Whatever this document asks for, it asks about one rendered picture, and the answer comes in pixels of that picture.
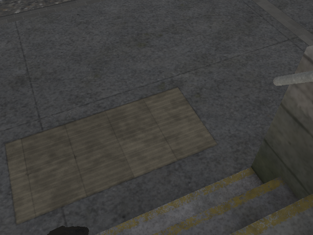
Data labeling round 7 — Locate stairs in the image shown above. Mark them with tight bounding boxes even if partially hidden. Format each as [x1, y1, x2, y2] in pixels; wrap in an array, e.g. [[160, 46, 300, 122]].
[[95, 167, 313, 235]]

